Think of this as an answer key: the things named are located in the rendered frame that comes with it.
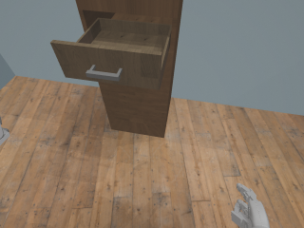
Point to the handle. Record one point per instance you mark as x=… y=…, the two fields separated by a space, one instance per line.
x=92 y=73

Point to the drawer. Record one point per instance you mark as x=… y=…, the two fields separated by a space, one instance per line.
x=139 y=48

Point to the robot left hand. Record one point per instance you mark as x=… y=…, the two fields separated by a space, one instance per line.
x=4 y=134

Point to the robot right hand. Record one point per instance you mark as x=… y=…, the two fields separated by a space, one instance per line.
x=253 y=214

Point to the cabinet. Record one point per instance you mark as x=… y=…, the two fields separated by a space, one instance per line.
x=134 y=109

